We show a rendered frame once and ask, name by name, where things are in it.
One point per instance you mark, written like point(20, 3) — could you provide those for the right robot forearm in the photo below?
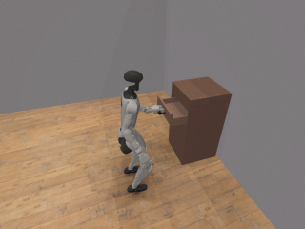
point(133, 142)

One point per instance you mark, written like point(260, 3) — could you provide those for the cabinet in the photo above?
point(207, 104)

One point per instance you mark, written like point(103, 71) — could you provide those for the drawer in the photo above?
point(174, 112)

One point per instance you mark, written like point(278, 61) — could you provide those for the right robot shin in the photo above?
point(140, 175)

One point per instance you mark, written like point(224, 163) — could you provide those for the right robot foot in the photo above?
point(139, 188)

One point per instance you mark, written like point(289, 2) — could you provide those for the robot left hand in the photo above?
point(156, 109)

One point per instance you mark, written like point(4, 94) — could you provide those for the left robot forearm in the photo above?
point(145, 109)

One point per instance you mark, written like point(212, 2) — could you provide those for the robot right hand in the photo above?
point(144, 159)

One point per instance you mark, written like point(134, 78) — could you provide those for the right robot upper arm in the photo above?
point(130, 112)

